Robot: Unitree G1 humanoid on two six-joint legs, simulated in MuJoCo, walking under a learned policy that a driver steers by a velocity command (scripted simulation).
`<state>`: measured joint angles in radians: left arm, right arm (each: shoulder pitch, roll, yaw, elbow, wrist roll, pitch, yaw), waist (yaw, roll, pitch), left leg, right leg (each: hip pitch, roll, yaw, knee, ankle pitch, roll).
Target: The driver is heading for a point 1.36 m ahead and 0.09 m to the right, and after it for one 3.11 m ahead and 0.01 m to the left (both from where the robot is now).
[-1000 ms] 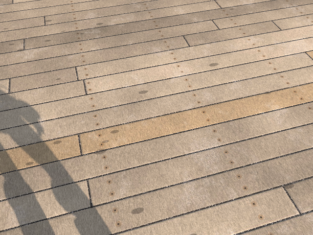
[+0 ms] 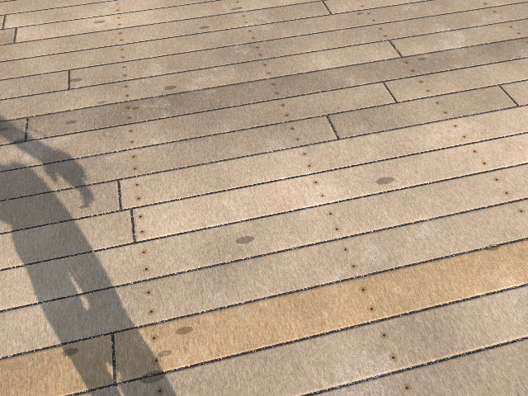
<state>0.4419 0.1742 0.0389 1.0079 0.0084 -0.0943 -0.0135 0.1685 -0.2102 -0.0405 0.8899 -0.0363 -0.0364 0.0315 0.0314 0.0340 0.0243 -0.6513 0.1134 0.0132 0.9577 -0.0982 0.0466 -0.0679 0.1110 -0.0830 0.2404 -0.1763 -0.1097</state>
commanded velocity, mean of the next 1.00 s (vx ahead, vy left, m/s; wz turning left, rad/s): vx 0.48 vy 0.00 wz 0.00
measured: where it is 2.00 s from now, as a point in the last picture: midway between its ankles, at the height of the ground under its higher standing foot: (278, 341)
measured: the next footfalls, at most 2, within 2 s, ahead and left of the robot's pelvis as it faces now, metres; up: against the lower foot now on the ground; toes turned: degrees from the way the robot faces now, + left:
left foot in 0.28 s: +0.33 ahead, +0.12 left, +0.00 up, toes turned +3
right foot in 0.84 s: +0.64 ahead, -0.06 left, +0.00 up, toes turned -4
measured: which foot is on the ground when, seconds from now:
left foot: up 0.00-0.26, down 0.28-0.86, up 0.88-1.00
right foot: down 0.00-0.30, up 0.32-0.82, down 0.84-1.00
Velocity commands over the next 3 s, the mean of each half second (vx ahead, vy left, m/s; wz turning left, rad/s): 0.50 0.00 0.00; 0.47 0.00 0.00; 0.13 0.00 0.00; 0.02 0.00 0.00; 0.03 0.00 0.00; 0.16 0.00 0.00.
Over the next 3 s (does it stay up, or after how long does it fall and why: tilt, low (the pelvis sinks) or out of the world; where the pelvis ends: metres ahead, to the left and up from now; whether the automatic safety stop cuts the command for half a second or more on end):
stays up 0.81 0.08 -0.01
